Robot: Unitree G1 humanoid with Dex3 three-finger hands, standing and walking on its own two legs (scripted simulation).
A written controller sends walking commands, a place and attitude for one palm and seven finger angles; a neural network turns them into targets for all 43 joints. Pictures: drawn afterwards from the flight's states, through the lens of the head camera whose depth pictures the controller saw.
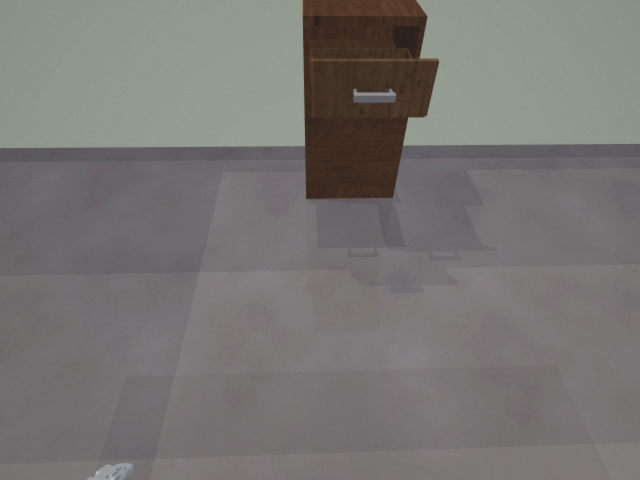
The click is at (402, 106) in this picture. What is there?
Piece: drawer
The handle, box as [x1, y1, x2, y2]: [353, 89, 395, 102]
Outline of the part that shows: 353,89 354,102 394,102 395,100 395,93 391,89 389,89 387,92 357,92 355,89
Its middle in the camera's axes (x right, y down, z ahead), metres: +0.16 -0.45 +1.20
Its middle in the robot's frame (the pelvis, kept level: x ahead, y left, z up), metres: +1.20 -0.10 -0.07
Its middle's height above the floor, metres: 0.70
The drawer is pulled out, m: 0.30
